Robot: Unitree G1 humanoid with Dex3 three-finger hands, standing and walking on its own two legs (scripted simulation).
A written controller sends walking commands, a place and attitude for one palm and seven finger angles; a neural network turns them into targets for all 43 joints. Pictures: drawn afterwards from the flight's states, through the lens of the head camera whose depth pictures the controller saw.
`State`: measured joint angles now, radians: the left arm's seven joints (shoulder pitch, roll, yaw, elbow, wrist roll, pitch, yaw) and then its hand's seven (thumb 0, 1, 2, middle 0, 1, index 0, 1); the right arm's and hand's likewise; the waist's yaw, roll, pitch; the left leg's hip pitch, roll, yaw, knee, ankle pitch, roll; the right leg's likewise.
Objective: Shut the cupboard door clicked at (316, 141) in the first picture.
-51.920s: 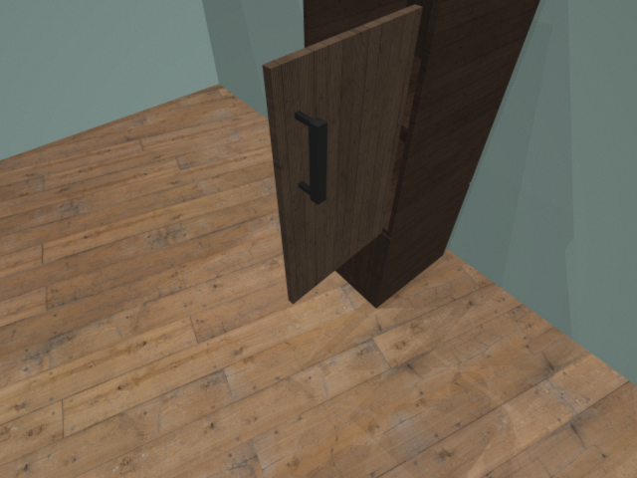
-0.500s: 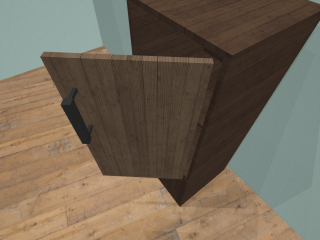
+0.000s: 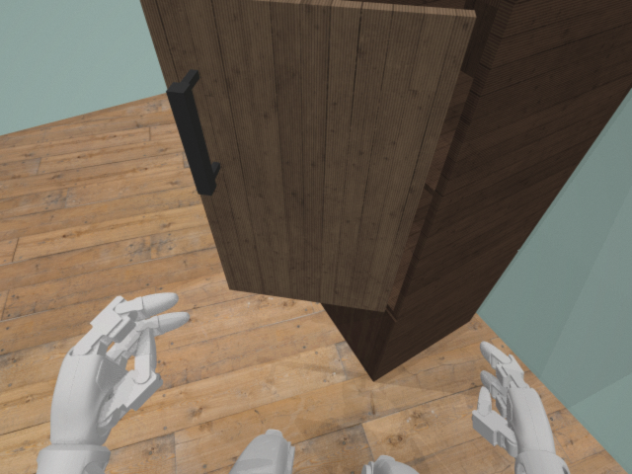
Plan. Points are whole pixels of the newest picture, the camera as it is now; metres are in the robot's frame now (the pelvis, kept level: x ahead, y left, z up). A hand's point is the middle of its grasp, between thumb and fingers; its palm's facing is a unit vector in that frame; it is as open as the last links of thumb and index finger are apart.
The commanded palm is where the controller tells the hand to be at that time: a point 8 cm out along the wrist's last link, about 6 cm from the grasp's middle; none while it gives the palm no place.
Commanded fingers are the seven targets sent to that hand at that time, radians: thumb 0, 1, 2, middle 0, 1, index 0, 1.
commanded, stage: raise the hand and make a fist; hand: left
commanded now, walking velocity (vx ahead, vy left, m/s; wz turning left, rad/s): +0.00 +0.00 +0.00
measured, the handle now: (199, 136) +0.48 +0.21 +0.17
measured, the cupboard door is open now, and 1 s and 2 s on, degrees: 51 51 51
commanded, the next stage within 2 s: bring the fist close to the handle in 1.34 s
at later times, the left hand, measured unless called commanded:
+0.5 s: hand (169, 312) +0.25 +0.19 +0.11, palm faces -0.12 -0.99 -0.04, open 3.3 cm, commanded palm +0.23 +0.26 +0.13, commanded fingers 0.00 0.90 0.90 -1.19 -1.38 -1.19 -1.38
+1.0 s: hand (110, 240) +0.28 +0.23 +0.19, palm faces +0.03 -1.00 -0.08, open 3.1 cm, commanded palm +0.25 +0.27 +0.17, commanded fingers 0.00 0.90 0.90 -1.30 -1.50 -1.30 -1.50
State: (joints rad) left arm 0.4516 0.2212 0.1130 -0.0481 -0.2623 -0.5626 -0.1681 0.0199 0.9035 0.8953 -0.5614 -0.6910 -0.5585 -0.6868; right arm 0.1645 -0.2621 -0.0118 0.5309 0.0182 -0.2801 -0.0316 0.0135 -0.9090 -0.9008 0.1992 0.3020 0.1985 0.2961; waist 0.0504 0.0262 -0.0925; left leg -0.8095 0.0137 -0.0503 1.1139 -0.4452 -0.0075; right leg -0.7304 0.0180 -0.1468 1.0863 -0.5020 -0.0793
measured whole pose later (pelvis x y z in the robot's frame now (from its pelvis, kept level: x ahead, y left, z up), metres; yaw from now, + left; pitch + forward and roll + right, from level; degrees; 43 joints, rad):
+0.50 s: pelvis +0.03 +0.04 +0.03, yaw -2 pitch +8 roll -2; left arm 0.41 0.24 0.07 -0.18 -0.25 -0.24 -0.22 0.01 0.91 0.90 -1.01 -1.19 -1.01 -1.19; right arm 0.31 -0.28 0.02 0.55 0.04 -0.26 -0.05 0.02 -0.91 -0.90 0.20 0.30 0.20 0.30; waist 0.00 0.05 -0.08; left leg -0.66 -0.01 0.01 0.95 -0.43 0.05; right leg -0.59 0.01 -0.07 0.90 -0.45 -0.01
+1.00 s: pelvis +0.05 +0.03 +0.06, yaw -1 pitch +2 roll -2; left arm 0.28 0.30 0.23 -0.24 -0.31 -0.08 -0.21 0.01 0.90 0.89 -1.30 -1.49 -1.30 -1.49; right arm 0.27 -0.23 0.08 0.55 0.04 -0.23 -0.06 0.02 -0.90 -0.90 0.20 0.30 0.20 0.30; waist 0.04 0.05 -0.06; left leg -0.43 -0.01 0.00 0.76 -0.37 0.04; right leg -0.36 0.01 -0.08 0.71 -0.39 -0.02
